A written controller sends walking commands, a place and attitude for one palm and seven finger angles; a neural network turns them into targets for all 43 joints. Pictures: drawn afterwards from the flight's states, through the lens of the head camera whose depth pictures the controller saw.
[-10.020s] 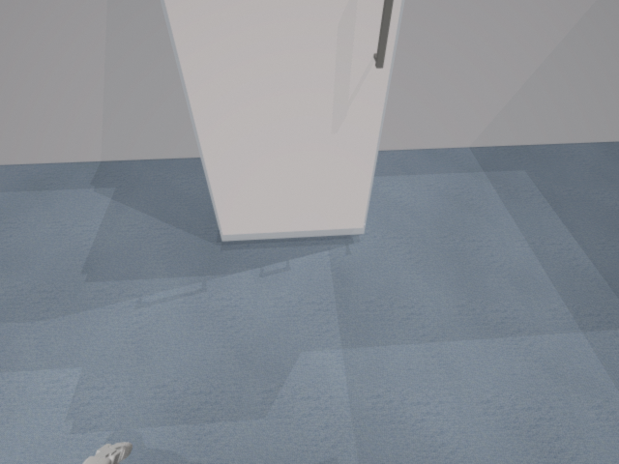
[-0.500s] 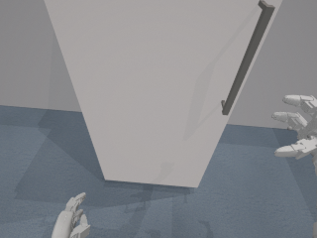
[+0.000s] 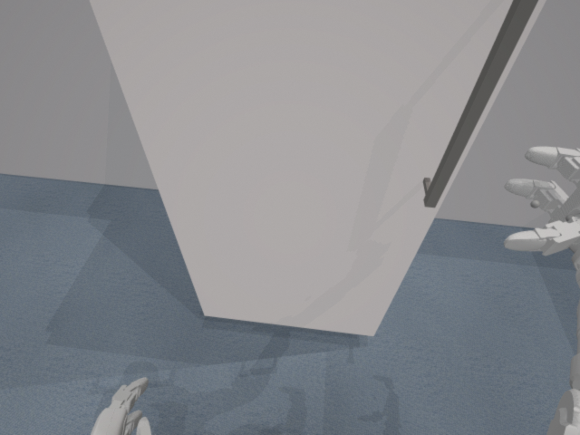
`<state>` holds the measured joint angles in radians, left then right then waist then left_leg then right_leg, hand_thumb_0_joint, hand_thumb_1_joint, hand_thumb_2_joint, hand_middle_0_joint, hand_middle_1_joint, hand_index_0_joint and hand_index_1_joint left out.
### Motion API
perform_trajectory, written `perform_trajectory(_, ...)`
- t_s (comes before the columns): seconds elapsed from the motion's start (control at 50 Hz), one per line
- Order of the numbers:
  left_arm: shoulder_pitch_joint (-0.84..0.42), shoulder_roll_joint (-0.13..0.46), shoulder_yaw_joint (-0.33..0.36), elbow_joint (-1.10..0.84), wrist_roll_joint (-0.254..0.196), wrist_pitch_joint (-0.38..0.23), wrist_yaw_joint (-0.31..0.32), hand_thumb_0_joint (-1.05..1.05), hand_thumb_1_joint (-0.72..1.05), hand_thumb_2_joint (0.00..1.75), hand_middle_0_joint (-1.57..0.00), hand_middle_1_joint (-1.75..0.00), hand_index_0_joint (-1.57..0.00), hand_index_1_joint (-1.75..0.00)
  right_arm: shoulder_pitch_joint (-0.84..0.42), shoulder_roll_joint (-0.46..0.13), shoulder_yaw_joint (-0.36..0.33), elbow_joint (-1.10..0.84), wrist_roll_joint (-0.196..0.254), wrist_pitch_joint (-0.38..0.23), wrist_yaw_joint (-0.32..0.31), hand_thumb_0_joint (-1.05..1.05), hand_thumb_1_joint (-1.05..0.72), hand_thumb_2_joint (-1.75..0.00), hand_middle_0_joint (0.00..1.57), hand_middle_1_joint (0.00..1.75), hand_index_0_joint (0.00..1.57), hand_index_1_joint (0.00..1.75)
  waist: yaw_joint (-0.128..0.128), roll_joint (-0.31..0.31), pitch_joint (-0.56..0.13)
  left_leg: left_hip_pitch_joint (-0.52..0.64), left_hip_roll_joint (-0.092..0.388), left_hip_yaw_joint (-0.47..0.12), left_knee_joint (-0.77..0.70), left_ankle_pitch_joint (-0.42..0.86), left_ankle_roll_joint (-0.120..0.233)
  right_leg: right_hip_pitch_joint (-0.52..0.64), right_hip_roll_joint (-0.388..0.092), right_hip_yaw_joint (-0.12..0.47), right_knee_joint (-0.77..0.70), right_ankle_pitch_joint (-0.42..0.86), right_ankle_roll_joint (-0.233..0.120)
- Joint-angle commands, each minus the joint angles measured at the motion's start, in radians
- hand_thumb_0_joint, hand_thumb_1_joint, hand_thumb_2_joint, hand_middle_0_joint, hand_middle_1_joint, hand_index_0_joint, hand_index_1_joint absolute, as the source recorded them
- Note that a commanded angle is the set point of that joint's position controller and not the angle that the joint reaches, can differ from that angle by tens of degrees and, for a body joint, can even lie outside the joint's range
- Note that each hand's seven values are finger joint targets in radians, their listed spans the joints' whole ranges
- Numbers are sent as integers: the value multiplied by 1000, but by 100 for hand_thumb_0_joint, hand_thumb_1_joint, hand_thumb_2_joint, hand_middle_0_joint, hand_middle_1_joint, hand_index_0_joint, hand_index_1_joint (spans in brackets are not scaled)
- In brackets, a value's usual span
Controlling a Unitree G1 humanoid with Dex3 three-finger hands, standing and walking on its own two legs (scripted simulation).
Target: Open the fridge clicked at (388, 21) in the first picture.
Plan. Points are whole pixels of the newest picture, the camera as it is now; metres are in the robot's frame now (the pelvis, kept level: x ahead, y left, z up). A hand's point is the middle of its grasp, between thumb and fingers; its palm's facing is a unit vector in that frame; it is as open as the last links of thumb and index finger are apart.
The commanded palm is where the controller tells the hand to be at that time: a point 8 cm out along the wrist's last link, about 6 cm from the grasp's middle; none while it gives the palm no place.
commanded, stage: move the hooked fingers beside the handle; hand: right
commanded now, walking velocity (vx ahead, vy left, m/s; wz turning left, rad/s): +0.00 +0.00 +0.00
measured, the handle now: (463, 115) +0.52 -0.20 +0.20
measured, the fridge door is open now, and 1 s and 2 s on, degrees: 0 0 0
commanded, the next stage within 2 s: feel for the door with the fingertips in 1.44 s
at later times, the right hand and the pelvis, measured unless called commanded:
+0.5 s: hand (514, 173) +0.45 -0.27 +0.15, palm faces +0.07 +1.00 +0.02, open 14.0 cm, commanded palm +0.43 -0.32 +0.16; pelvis +0.01 +0.00 +0.00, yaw +1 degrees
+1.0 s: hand (508, 166) +0.47 -0.27 +0.15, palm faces +0.06 +1.00 +0.01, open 14.0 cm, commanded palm +0.44 -0.31 +0.16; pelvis +0.01 -0.01 -0.01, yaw +2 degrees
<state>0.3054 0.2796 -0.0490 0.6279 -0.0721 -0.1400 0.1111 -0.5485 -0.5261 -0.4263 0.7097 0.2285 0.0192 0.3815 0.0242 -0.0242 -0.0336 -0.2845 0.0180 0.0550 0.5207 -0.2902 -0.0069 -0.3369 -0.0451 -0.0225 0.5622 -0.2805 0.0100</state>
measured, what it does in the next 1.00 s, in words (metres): stands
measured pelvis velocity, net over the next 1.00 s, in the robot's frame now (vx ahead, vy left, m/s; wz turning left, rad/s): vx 0.01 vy -0.01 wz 0.03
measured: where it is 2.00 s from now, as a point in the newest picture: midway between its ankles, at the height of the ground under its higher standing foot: outside the picture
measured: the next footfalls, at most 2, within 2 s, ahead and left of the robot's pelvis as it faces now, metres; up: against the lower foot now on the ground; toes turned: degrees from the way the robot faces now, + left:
none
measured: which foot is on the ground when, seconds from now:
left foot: down 0.00-1.00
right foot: down 0.00-1.00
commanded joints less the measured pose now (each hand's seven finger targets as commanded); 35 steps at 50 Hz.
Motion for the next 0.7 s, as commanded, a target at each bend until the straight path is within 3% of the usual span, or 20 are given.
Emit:
perform_trajectory(0.0,-2,148,60,-107,-3,-27,12,0,90,90,-20,-30,-20,-30,-489,-315,-54,-155,14,-95,16,0,50,-30,30,120,30,120,21,-54,-281,12,-30,-14,-43,306,24,165,35,19,-39,256,-43)
perform_trajectory(0.04,14,153,62,-99,-2,-19,11,0,90,90,-20,-30,-20,-30,-499,-338,-65,-88,5,-95,22,0,50,-30,30,120,30,120,20,-60,-273,-4,-29,-13,-39,299,26,148,36,21,-34,250,-41)
perform_trajectory(0.06,24,158,64,-95,-1,-11,11,0,90,90,-20,-30,-20,-30,-511,-353,-67,-76,5,-101,24,0,50,-30,30,120,30,120,22,-31,-282,8,-29,-13,-37,307,25,139,33,17,-29,260,-44)
perform_trajectory(0.1,24,155,64,-104,-1,-7,6,0,90,90,-20,-30,-20,-30,-542,-337,-49,-85,-2,-113,26,0,50,-30,30,120,30,120,20,-75,-309,6,-29,-15,-27,321,27,150,36,22,-26,274,-42)
perform_trajectory(0.16,51,161,70,-91,3,6,5,0,90,90,-20,-30,-20,-30,-572,-332,-38,-45,0,-130,25,0,50,-30,30,120,30,120,35,-33,-319,-3,-34,-13,-23,339,25,149,31,17,-12,297,-45)
perform_trajectory(0.2,61,165,73,-89,2,14,2,0,90,90,-20,-30,-20,-30,-564,-376,-78,-18,-4,-136,25,0,50,-30,30,120,30,120,25,-43,-332,5,-33,-17,-15,350,24,138,33,18,-11,297,-44)
perform_trajectory(0.24,63,161,73,-86,3,20,0,0,90,90,-20,-30,-20,-30,-618,-342,-38,-19,-14,-146,25,0,50,-30,30,120,30,120,38,-84,-321,-25,-34,-14,-14,340,25,149,31,20,-9,303,-40)
perform_trajectory(0.28,80,168,78,-86,5,27,-3,0,90,90,-20,-30,-20,-30,-613,-378,-70,-24,-15,-155,18,0,50,-30,30,120,30,120,31,-55,-360,-2,-36,-15,-3,382,26,152,29,21,0,347,-44)
perform_trajectory(0.32,83,164,77,-86,6,34,-5,0,90,90,-20,-30,-20,-30,-608,-358,-56,-12,-17,-154,18,0,50,-30,30,120,30,120,32,-85,-357,-14,-36,-15,-3,379,26,156,29,19,2,350,-40)
perform_trajectory(0.34,89,166,77,-84,7,37,-7,0,90,90,-20,-30,-20,-30,-610,-356,-53,16,-21,-150,17,0,50,-30,30,120,30,120,35,-76,-341,-26,-38,-12,-3,364,26,141,28,22,-1,338,-40)
perform_trajectory(0.36,102,171,78,-76,7,45,-5,0,90,90,-20,-30,-20,-30,-613,-371,-61,61,-18,-148,15,0,50,-30,30,120,30,120,44,-25,-314,-28,-38,-12,-8,352,23,112,26,15,3,313,-44)
perform_trajectory(0.38,102,176,77,-74,6,49,-3,0,90,90,-20,-30,-20,-30,-641,-412,-90,88,-23,-150,11,0,50,-30,30,120,30,120,46,-6,-295,-36,-37,-18,-11,338,19,86,27,17,-1,281,-46)
perform_trajectory(0.4,104,175,76,-73,6,53,-2,0,90,90,-20,-30,-20,-30,-681,-390,-54,101,-32,-154,13,0,50,-30,30,120,30,120,58,-28,-294,-47,-35,-20,-10,319,17,80,29,13,-3,258,-46)
perform_trajectory(0.46,127,178,79,-67,13,62,-1,0,90,90,-20,-30,-20,-30,-734,-448,-81,97,-53,-193,5,0,50,-30,30,120,30,120,57,-79,-353,-46,-36,-22,4,325,23,106,27,18,15,296,-45)
perform_trajectory(0.52,139,174,77,-51,15,64,-4,0,90,90,-20,-30,-20,-30,-791,-402,-40,133,-56,-220,12,0,50,-30,30,120,30,120,80,-110,-362,-88,-41,-25,3,312,20,130,25,23,25,288,-41)
perform_trajectory(0.56,159,182,78,-41,18,72,-1,0,90,90,-20,-30,-20,-30,-782,-420,-55,196,-46,-222,21,0,50,-30,30,120,30,120,85,-43,-346,-83,-42,-20,4,320,20,98,21,23,30,288,-46)
perform_trajectory(0.58,160,186,78,-42,17,75,-2,0,90,90,-20,-30,-20,-30,-795,-452,-73,194,-52,-224,24,0,50,-30,30,120,30,120,74,-66,-370,-75,-41,-23,13,338,20,99,22,28,29,307,-43)
perform_trajectory(0.62,165,179,77,-42,19,80,-5,0,90,90,-20,-30,-20,-30,-800,-420,-41,213,-69,-218,26,0,50,-30,30,120,30,120,77,-120,-376,-101,-40,-20,18,332,22,111,24,28,36,321,-38)
perform_trajectory(0.66,178,181,79,-46,22,89,-7,0,90,90,-20,-30,-20,-30,-774,-402,-32,239,-62,-212,24,0,50,-30,30,120,30,120,82,-61,-362,-100,-44,-14,18,333,20,93,20,25,38,325,-43)
perform_trajectory(0.68,180,186,81,-49,21,91,-9,0,90,90,-20,-30,-20,-30,-761,-432,-61,242,-63,-211,23,0,50,-30,30,120,30,120,70,-57,-375,-96,-44,-19,19,334,18,87,21,25,39,318,-42)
